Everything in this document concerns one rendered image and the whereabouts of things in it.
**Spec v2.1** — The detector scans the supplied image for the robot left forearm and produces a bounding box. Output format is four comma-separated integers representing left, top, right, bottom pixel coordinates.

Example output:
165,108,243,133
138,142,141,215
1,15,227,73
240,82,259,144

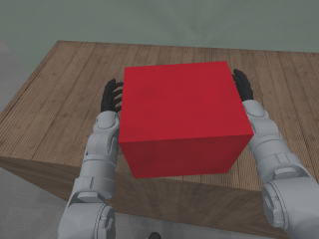
57,111,121,239

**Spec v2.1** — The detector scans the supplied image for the carton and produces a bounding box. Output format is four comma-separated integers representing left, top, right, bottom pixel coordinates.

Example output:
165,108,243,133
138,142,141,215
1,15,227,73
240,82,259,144
118,61,254,179

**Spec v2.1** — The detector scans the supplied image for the robot right forearm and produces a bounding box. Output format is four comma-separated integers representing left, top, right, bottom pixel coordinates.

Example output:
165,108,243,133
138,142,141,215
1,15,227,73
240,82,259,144
242,100,319,186

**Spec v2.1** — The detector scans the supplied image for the left robot hand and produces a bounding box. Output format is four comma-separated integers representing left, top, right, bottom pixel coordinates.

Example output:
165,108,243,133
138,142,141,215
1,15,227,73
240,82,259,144
101,79,124,113

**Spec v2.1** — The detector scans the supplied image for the pedestal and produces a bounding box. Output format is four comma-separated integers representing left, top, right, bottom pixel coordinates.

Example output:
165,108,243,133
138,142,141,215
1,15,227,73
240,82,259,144
0,40,319,239

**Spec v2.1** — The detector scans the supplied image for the right robot upper arm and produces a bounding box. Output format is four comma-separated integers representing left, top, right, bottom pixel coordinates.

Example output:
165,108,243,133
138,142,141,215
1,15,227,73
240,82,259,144
261,176,319,239

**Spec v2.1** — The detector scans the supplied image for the left robot upper arm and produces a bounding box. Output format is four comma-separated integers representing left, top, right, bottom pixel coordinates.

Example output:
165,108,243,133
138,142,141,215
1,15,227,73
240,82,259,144
58,203,116,239

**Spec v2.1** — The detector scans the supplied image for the right robot hand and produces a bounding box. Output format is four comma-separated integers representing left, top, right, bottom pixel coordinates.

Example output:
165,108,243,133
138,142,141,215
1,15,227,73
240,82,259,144
232,69,254,102

